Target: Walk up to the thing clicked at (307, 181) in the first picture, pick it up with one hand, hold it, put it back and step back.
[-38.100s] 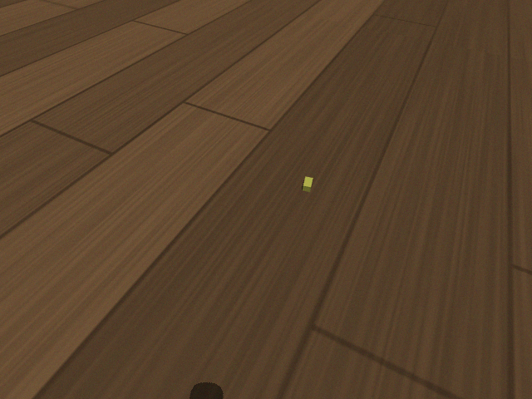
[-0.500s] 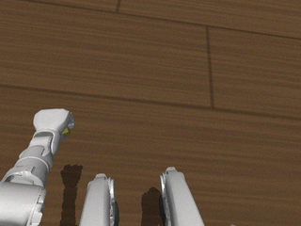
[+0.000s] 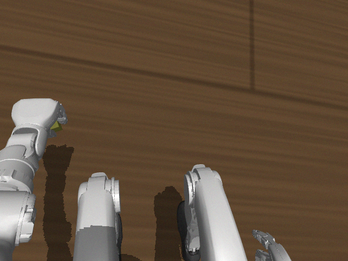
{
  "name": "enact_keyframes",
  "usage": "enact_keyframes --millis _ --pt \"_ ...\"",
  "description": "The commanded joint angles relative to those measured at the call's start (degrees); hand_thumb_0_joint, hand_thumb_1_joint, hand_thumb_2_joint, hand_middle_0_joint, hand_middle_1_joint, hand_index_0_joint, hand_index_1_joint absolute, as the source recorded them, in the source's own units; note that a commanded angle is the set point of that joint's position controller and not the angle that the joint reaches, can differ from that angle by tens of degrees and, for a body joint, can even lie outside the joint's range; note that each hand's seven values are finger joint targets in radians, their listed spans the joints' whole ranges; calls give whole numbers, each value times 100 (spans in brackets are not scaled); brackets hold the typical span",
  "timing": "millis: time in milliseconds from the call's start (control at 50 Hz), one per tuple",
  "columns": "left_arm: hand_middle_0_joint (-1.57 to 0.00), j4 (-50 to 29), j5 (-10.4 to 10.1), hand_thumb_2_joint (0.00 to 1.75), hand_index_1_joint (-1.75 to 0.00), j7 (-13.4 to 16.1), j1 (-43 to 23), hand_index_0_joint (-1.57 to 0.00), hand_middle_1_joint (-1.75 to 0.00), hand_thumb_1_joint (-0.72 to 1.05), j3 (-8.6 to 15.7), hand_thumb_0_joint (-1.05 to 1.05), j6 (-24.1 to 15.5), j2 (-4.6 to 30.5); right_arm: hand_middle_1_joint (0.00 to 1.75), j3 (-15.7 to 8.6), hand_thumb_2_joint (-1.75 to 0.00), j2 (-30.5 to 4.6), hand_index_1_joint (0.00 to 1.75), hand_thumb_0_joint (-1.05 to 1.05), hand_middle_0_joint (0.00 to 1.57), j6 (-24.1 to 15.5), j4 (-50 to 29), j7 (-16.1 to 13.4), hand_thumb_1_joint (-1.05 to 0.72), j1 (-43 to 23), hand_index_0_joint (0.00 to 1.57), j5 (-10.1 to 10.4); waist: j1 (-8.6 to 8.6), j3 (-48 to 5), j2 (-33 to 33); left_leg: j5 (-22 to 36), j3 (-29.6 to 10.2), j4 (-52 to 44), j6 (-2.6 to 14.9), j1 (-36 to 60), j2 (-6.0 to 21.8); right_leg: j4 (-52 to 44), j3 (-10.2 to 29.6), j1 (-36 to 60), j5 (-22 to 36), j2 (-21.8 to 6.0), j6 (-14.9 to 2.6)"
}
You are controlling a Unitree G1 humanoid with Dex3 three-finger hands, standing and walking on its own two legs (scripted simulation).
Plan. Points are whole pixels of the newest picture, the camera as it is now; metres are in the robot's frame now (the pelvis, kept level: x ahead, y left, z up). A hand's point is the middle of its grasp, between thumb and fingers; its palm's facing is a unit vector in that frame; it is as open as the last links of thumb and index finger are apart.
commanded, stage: crouch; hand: left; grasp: from above
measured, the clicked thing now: (42, 125) +0.45 +0.29 -0.20
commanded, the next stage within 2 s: lower in 0.68 s
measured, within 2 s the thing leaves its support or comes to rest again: rests again in 1.78 s
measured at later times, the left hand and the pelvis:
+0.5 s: hand (54, 130) +0.44 +0.27 -0.23, palm faces -0.46 -0.03 -0.89, open 5.1 cm; pelvis -0.01 +0.00 -0.07, yaw -2 degrees
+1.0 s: hand (58, 134) +0.44 +0.27 -0.28, palm faces -0.50 -0.04 -0.87, open 5.1 cm; pelvis -0.01 +0.00 -0.09, yaw -3 degrees
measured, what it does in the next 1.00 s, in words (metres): lowers itself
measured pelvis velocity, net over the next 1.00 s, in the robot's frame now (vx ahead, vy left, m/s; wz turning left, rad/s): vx -0.01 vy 0.00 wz -0.05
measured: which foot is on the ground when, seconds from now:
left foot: down 0.00-1.00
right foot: down 0.00-1.00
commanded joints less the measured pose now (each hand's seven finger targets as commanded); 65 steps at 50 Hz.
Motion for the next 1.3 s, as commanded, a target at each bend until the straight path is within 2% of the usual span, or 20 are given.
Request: enact_keyframes --millis 0,120,200,280,360,420,460,500,580,660,700,760,800,880,1060,1140,1160,1180,1240,1280 --pt "-125 -737 -33 21 -14 200 -1926 -128 -17 92 369 0 -6 1628 30 -373 -90 -1241 30 0 20 7 -96 -8 -91 1316 20 -21 -126 -4087 1140 1517 430 -1077 194 2972 -80 -1078 -419 1869 1597 151 -429" --pt "-125 -337 -9 16 -13 192 -1973 -129 -17 93 374 0 -138 1697 30 -305 -90 -1246 30 0 20 22 -49 59 -91 1278 20 -82 -202 -3704 1096 1206 450 -782 212 2542 -69 -836 -446 1546 1328 187 -430" --pt "-124 -505 53 16 -11 226 -2413 -128 -15 91 401 0 -274 1901 30 -268 -90 -1300 30 0 20 38 -19 100 -91 1236 20 -95 -199 -3859 1373 1110 469 -645 203 2412 -87 -642 -484 1392 1232 218 -457" --pt "-124 42 116 18 -12 301 -2281 -126 -15 89 382 0 -308 1819 30 -213 -90 -1317 30 0 20 30 35 124 -90 1225 20 -137 -274 -3597 1211 881 393 -531 199 2273 -89 -475 -568 1017 1009 222 -473" --pt "-123 -38 168 13 -9 393 -2622 -126 -12 89 507 0 -373 2174 30 -170 -90 -1368 30 0 20 8 81 138 -90 1215 20 -168 -243 -3716 1378 867 450 -351 217 2101 -95 -334 -566 996 1017 237 -472" --pt "-122 364 180 12 -10 414 -2437 -126 -13 89 428 0 -377 2012 30 -105 -90 -1344 30 0 20 -7 104 154 -90 1246 20 -214 -360 -3431 1186 771 468 -218 238 1834 -104 -327 -577 984 950 240 -437" --pt "-123 257 195 10 -8 435 -2563 -127 -11 90 545 0 -403 2290 30 -82 -90 -1403 30 0 20 -17 136 153 -90 1261 20 -227 -297 -3530 1275 768 470 -193 240 1810 -107 -260 -597 1002 928 244 -445" --pt "-124 267 219 10 -8 445 -2608 -127 -11 91 475 0 -403 2220 30 -71 -90 -1432 30 0 20 -19 146 157 -90 1218 20 -233 -315 -3502 1387 691 409 -213 216 1876 -86 -158 -655 788 871 245 -468" --pt "-125 269 236 10 -7 471 -2578 -127 -9 91 480 0 -411 2248 30 -32 -90 -1447 30 0 20 -8 153 162 -90 1238 20 -226 -300 -3582 1422 847 407 -109 208 1862 -105 -59 -676 788 1022 260 -466" --pt "-126 509 254 15 -8 471 -2549 -128 -10 91 362 0 -369 2001 30 -17 -90 -1486 30 0 20 -17 161 200 -91 1287 20 -224 -447 -3296 1488 887 299 -85 171 1955 -83 88 -747 463 1100 227 -483" --pt "-126 333 259 12 -8 497 -2635 -128 -10 91 473 0 -390 2261 30 11 -90 -1496 30 0 20 -16 126 202 -91 1272 20 -226 -385 -3481 1634 1013 344 -7 179 1945 -95 117 -726 608 1215 237 -477" --pt "-128 389 253 14 -7 517 -2497 -130 -9 93 515 0 -392 2262 30 29 -90 -1494 30 0 20 -12 137 222 -91 1304 20 -243 -349 -3417 1492 1015 410 48 206 1759 -111 81 -698 723 1234 230 -446" --pt "-131 478 249 15 -6 492 -2495 -132 -7 93 413 0 -404 2102 30 41 -90 -1495 30 0 20 -31 122 241 -91 1299 20 -257 -476 -3272 1534 986 354 70 190 1807 -92 138 -750 571 1209 239 -454" --pt "-130 881 268 16 -8 546 -2419 -132 -9 93 396 0 -465 2141 30 121 -90 -1516 30 0 20 -48 130 255 -91 1230 20 -297 -525 -3084 1281 913 335 230 223 1565 -93 170 -770 561 1168 272 -429" --pt "-133 740 435 20 -11 897 -2502 -134 -12 98 748 0 -697 2685 30 226 -90 -1602 30 0 20 -113 166 296 -91 1181 20 -462 -506 -3273 1710 1042 319 441 191 1571 -86 392 -822 653 1292 310 -409" --pt "-133 695 500 21 -11 1034 -2551 -134 -12 97 787 0 -652 2720 30 256 -90 -1625 30 0 20 -114 184 335 -91 1172 20 -525 -569 -3511 1801 1250 277 571 183 1695 -64 538 -862 694 1515 342 -400" --pt "-132 799 477 19 -11 1078 -2384 -133 -12 97 827 0 -622 2715 30 253 -90 -1634 30 0 20 -109 187 333 -91 1150 20 -528 -487 -3458 1812 1263 295 573 184 1708 -77 539 -849 642 1536 327 -408" --pt "-131 1196 487 19 -13 1087 -2338 -133 -15 98 717 0 -574 2584 30 294 -90 -1606 30 0 20 -138 195 361 -91 1115 20 -551 -633 -3069 1692 1119 280 598 189 1499 -64 600 -896 475 1405 325 -413" --pt "-129 1031 509 18 -7 1139 -2453 -131 -8 95 777 0 -567 2772 30 326 -89 -1659 30 0 20 -149 188 360 -89 1095 20 -590 -594 -3177 1800 1029 268 647 200 1461 -67 566 -884 546 1362 348 -403" --pt "-128 1115 497 15 -5 1144 -2429 -129 -7 94 726 0 -560 2677 30 347 -89 -1663 30 0 20 -179 234 388 -89 1097 20 -643 -654 -3123 1664 1018 253 669 207 1375 -61 559 -901 597 1366 376 -384"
